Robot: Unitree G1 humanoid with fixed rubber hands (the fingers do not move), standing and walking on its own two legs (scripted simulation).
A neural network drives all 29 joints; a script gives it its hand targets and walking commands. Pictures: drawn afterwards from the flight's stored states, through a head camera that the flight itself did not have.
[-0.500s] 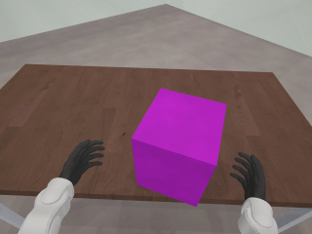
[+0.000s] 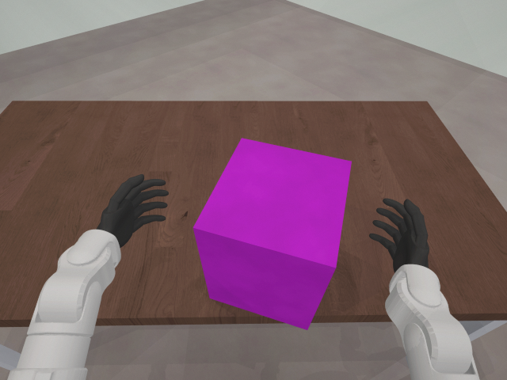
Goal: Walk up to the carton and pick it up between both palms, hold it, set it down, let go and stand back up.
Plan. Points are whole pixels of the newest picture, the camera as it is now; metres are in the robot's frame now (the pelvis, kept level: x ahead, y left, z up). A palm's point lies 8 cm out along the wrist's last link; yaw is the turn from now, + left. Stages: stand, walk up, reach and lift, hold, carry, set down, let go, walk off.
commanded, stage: reach and lift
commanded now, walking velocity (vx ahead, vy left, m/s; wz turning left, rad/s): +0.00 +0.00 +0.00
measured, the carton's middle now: (274, 235) +0.36 -0.04 -0.01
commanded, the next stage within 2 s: none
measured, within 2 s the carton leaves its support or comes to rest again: neither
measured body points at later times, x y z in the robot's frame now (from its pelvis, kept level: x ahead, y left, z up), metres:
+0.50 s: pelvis -0.01 +0.01 +0.00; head +0.00 +0.03 +0.45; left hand +0.39 +0.18 +0.15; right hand +0.31 -0.22 +0.13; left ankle -0.02 +0.11 -0.75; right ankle +0.01 -0.14 -0.75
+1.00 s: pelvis -0.02 +0.00 +0.00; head -0.01 +0.02 +0.45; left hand +0.45 +0.15 +0.17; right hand +0.36 -0.22 +0.15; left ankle -0.02 +0.11 -0.75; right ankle +0.01 -0.14 -0.75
